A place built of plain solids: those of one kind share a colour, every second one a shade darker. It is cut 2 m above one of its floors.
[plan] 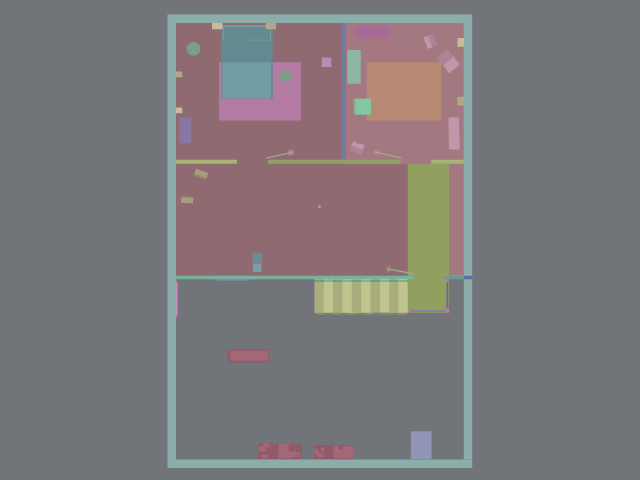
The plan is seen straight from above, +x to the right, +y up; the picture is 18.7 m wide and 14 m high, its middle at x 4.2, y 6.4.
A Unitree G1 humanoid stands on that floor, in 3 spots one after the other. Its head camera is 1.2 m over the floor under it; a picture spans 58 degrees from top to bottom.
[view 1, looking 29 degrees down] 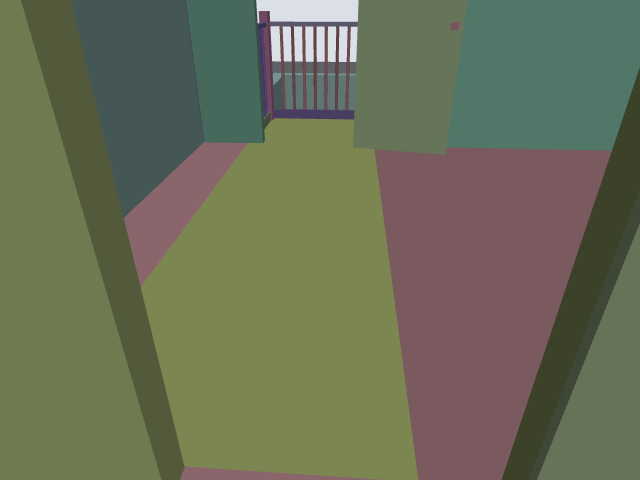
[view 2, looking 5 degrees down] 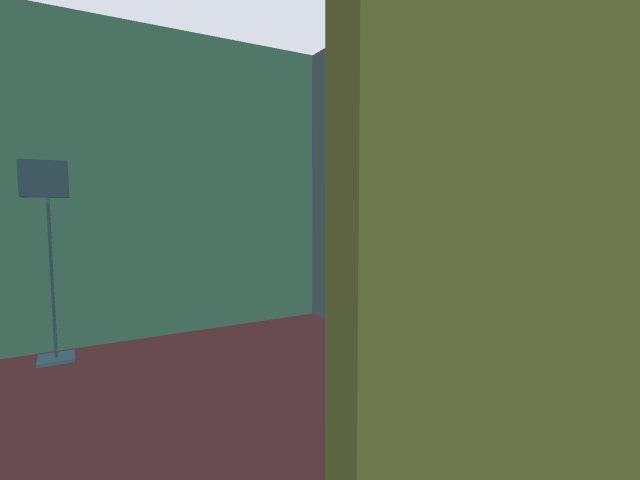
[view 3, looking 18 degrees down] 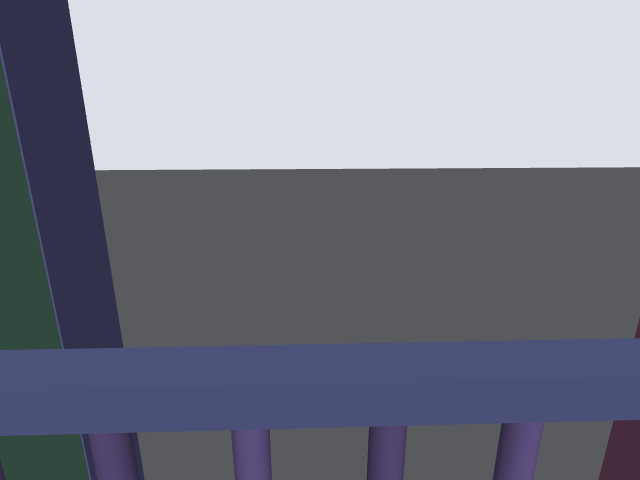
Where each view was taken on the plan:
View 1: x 6.99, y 9.38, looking -86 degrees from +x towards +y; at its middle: upper_floor_head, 2.48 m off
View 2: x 2.23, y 9.38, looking -120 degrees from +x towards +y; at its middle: wall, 4.49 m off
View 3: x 7.62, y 4.77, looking -2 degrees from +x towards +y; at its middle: ground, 10.18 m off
